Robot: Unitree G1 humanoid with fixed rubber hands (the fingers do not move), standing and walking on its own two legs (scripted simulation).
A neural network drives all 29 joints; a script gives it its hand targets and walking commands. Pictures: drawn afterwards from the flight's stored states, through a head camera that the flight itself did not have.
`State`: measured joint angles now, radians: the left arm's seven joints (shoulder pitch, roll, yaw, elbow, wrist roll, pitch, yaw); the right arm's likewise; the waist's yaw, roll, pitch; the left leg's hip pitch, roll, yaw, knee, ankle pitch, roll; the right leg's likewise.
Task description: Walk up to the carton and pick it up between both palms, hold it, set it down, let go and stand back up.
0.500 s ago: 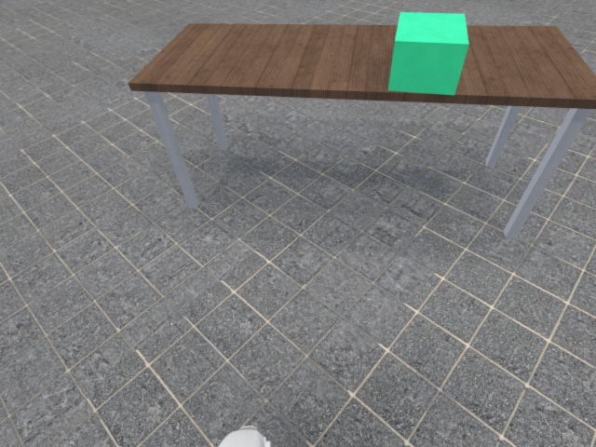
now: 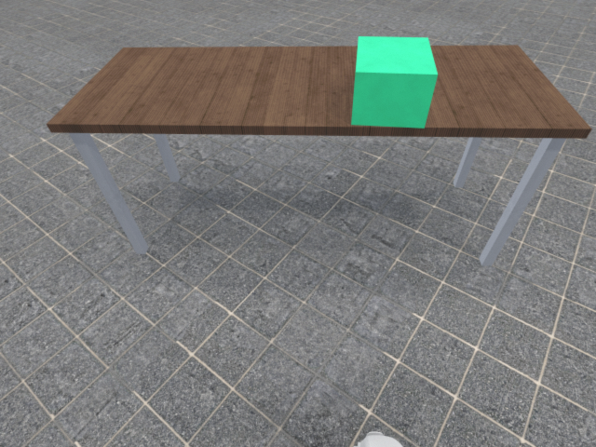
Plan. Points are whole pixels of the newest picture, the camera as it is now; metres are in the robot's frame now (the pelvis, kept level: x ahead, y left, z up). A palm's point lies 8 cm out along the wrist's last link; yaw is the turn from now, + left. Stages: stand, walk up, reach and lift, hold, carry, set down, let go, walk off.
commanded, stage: walk up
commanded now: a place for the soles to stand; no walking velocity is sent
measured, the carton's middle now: (390, 80) +1.08 -0.25 -0.02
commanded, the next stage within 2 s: none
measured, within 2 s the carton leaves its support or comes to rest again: neither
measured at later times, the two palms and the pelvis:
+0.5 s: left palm (125, 387) +0.23 +0.28 -0.09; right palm (541, 354) +0.28 -0.36 -0.08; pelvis +0.20 -0.04 +0.00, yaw +0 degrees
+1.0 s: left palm (213, 263) +0.46 +0.19 -0.08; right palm (551, 280) +0.43 -0.45 -0.10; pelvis +0.39 -0.13 -0.01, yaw -2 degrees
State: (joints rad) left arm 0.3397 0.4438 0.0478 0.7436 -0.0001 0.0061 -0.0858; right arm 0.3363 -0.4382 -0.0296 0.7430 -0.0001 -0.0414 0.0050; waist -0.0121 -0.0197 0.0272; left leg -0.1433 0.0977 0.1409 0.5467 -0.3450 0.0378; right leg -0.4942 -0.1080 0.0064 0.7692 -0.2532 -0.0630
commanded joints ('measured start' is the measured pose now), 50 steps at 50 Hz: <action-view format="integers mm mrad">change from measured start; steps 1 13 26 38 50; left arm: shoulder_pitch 119 87 14 -95 72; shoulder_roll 176 214 80 138 266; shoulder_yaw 80 79 36 56 98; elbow -86 -123 -182 -182 -130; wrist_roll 44 31 21 42 20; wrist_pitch -37 -48 -43 -13 -29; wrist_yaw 6 68 45 5 70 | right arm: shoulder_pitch -49 -39 243 84 22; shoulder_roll -241 -155 -323 -273 -201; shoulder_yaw -88 -58 -121 -93 -68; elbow -113 -140 -101 -125 -164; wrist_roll -35 -6 -41 -25 7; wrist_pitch -19 -5 -14 -39 -6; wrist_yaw -1 11 -36 -17 -16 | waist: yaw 93 89 -88 -51 72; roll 13 -91 197 122 -105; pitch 21 54 -114 120 69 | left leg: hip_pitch -170 -482 346 -63 -546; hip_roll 161 -3 342 207 -39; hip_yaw -11 -133 -750 -274 -237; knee -4 322 -260 -341 595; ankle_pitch -245 -47 -247 -182 -134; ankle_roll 119 -24 196 166 18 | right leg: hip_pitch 289 416 -185 -83 424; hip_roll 91 -124 128 -29 -167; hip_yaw -149 192 2 -24 403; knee -172 -507 290 31 -491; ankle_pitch -33 -16 -331 22 -204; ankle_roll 20 -154 9 55 -153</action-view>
